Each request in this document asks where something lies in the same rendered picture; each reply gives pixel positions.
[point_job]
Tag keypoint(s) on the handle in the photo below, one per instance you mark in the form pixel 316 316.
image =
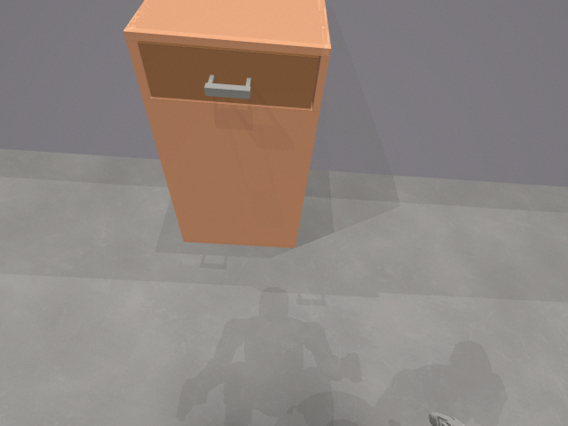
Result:
pixel 227 90

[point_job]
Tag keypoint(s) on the cabinet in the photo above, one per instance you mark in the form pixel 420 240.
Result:
pixel 236 173

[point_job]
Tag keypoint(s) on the drawer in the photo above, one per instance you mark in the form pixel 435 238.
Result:
pixel 180 71

